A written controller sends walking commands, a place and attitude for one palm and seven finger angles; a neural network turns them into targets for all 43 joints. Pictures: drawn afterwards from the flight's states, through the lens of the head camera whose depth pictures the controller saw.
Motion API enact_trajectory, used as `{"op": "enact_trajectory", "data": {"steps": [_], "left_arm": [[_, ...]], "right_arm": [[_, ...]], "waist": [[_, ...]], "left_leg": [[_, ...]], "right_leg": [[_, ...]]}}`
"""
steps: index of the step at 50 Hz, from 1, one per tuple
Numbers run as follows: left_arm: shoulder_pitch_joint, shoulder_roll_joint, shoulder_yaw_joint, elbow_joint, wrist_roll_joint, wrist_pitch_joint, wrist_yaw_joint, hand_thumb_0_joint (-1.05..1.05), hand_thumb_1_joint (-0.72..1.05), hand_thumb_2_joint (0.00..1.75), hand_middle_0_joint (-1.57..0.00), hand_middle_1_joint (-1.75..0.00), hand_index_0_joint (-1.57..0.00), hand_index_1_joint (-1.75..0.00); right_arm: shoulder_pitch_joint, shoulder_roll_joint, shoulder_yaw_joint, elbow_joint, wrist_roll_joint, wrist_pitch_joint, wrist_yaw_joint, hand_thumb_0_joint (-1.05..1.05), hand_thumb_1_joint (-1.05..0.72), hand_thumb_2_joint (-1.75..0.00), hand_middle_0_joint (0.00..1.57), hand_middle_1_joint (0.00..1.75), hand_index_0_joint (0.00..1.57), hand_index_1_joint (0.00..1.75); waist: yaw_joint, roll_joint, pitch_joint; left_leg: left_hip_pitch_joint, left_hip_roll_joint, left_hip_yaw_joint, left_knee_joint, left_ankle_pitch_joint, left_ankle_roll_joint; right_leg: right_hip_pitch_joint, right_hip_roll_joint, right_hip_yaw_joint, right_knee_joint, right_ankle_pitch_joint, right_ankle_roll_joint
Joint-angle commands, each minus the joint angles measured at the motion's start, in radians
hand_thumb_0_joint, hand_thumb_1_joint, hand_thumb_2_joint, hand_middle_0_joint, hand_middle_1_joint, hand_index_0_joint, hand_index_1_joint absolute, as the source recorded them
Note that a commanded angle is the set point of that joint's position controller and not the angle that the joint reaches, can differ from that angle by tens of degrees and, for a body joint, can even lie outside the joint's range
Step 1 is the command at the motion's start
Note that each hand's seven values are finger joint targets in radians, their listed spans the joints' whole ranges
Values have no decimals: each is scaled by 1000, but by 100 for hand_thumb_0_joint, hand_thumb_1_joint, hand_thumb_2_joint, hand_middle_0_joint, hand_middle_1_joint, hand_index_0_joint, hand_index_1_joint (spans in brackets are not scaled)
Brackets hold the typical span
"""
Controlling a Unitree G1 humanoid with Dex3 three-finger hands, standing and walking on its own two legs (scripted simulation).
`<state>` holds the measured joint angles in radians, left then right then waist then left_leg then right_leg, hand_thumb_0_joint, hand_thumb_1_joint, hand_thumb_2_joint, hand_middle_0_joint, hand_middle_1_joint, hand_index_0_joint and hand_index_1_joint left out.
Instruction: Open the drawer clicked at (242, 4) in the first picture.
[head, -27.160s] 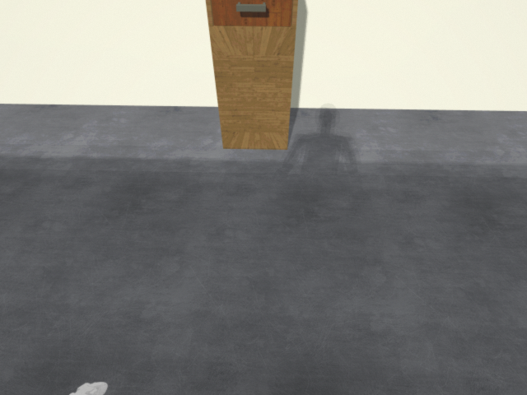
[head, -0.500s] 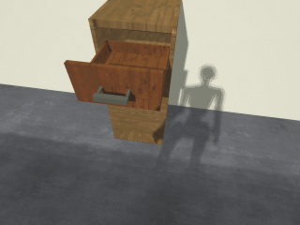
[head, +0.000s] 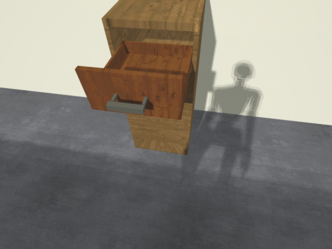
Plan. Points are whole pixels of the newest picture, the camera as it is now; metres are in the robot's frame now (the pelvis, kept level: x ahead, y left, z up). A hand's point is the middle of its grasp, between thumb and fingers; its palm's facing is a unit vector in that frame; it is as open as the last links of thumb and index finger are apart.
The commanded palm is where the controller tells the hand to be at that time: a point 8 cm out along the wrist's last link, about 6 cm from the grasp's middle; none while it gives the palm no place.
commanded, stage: let the arm hang, fingers relaxed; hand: left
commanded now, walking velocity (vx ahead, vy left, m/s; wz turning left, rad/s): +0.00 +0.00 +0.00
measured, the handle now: (127, 103) +0.54 +0.17 +0.02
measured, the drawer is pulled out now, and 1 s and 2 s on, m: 0.30 0.30 0.30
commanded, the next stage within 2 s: look to check the result in 0.34 s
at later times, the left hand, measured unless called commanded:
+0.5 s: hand out of the picture +0.00 +0.15 -0.17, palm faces +0.04 -0.98 -0.21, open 7.4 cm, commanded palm none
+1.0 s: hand out of the picture +0.00 +0.15 -0.17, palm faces +0.05 -0.98 -0.20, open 7.4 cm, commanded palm none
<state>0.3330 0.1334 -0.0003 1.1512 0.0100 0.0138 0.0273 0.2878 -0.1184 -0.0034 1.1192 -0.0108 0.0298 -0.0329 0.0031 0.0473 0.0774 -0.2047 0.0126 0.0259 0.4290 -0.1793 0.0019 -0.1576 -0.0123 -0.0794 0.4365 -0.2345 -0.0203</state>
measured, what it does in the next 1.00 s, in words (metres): stands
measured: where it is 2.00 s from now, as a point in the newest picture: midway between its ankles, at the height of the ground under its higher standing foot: outside the picture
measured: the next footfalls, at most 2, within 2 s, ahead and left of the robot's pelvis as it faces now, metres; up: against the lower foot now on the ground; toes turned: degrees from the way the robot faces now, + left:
none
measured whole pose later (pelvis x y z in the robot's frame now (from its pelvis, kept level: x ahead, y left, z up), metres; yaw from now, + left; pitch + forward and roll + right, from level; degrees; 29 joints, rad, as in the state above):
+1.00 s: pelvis +0.01 -0.02 +0.00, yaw +0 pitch -2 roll +0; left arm 0.26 0.13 0.02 1.14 0.01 0.00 0.03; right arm 0.28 -0.12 -0.02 1.12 -0.01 0.02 -0.04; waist -0.01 0.04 0.09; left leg -0.19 0.04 0.01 0.41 -0.18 -0.03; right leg -0.14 0.02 -0.09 0.41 -0.23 -0.05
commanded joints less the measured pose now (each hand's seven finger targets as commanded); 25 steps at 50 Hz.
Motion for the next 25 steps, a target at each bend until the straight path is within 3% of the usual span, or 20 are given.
{"op": "enact_trajectory", "data": {"steps": [1,8,10,12,15,17,25], "left_arm": [[58,109,24,-22,-1,-11,12,0,90,90,-20,-30,-20,-30],[26,103,34,-40,-1,-12,11,0,90,90,-20,-30,-20,-30],[22,108,38,-42,-2,-13,10,0,90,90,-20,-30,-20,-30],[25,103,38,-45,-1,-18,11,0,90,90,-20,-30,-20,-30],[11,109,40,-48,-3,-18,11,0,90,90,-20,-30,-20,-30],[14,109,41,-45,-2,-20,12,0,90,90,-20,-30,-20,-30],[1,111,43,-41,-4,-18,13,0,90,90,-20,-30,-20,-30]], "right_arm": [[90,-77,-17,-5,-1,-16,-5,0,-90,-90,20,30,20,30],[95,-58,-21,-8,-6,-17,-5,0,-90,-90,20,30,20,30],[95,-55,-21,-8,-6,-19,-6,0,-90,-90,20,30,20,30],[93,-55,-24,-14,-4,-21,-8,0,-90,-90,20,30,20,30],[97,-57,-22,-8,-4,-22,-9,0,-90,-90,20,30,20,30],[94,-58,-23,-10,-2,-21,-10,0,-90,-90,20,30,20,30],[97,-59,-23,-4,-4,-15,-10,0,-90,-90,20,30,20,30]], "waist": [[-10,-48,66],[-8,-33,67],[-6,-25,51],[-5,-55,27],[-10,-23,20],[-8,-50,18],[-16,-44,28]], "left_leg": [[-14,70,-83,-89,-33,30],[-27,67,-71,-79,-33,26],[-28,65,-68,-71,-10,24],[-2,72,-67,-59,32,25],[-5,72,-62,-54,58,20],[8,75,-61,-47,69,18],[13,74,-58,-45,54,14]], "right_leg": [[-98,-82,91,-127,-71,-41],[-94,-82,102,-138,-90,-44],[-78,-87,104,-136,-69,-47],[-70,-88,104,-138,-28,-49],[-50,-93,104,-134,17,-50],[-52,-93,96,-136,37,-49],[-62,-99,104,-162,-13,-51]]}}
